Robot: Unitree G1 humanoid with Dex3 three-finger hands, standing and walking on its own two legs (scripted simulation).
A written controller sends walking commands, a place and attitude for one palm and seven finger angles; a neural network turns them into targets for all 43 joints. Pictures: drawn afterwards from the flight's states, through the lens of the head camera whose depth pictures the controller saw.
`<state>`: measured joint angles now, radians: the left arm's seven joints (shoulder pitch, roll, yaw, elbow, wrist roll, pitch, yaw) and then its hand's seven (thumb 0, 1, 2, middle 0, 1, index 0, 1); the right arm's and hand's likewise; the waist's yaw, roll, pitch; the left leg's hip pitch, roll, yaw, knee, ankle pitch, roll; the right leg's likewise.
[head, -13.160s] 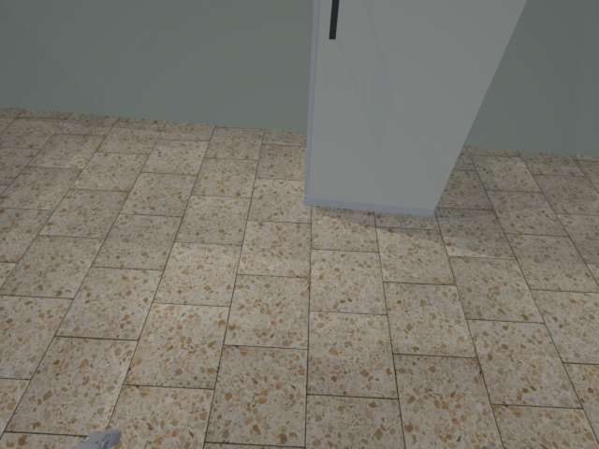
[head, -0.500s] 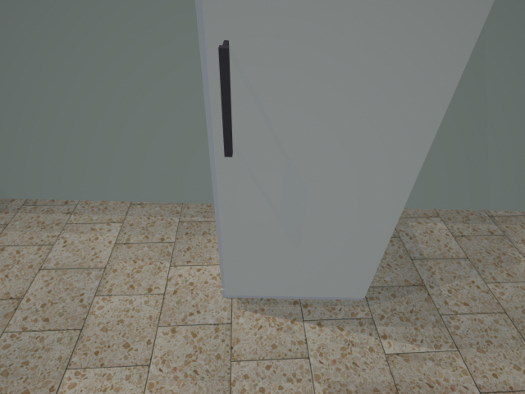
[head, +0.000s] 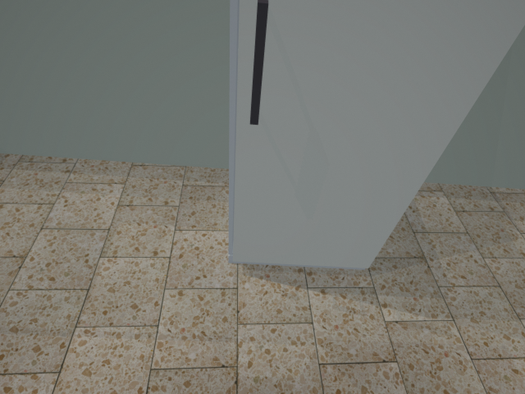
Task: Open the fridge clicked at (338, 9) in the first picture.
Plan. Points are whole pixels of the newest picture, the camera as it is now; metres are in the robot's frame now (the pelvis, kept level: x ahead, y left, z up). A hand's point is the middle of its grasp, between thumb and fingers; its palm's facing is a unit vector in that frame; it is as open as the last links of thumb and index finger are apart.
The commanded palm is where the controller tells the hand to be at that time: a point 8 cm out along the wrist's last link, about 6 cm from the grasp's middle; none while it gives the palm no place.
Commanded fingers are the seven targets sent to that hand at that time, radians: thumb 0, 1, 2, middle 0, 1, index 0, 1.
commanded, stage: come to a stop and stand still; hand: left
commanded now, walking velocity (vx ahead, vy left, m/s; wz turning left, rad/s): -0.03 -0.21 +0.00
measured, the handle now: (258, 65) +0.70 +0.05 +0.17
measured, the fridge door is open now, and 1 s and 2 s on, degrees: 0 0 0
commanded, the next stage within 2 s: look again from close up in 0.18 s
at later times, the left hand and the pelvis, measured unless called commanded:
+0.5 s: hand out of the picture +0.09 +0.13 -0.18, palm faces +0.05 -0.98 -0.17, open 7.3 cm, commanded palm none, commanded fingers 0.00 0.90 0.90 -0.20 -0.30 -0.20 -0.30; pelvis +0.02 -0.04 -0.01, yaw +2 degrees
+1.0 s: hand out of the picture +0.02 +0.12 -0.17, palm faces +0.05 -0.99 -0.16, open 7.4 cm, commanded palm none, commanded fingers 0.00 0.90 0.90 -0.20 -0.30 -0.20 -0.30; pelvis +0.03 -0.04 +0.01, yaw +1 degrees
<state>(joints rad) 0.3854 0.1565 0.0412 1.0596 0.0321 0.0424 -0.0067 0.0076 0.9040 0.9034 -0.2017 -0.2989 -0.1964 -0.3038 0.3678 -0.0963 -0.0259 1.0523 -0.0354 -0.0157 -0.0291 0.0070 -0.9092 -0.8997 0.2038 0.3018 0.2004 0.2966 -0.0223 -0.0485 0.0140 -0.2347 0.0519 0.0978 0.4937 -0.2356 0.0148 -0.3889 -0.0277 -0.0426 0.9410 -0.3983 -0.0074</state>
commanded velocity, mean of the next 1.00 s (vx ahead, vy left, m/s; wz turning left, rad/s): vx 0.00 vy -0.01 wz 0.00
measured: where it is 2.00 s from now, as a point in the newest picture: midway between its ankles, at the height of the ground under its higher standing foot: outside the picture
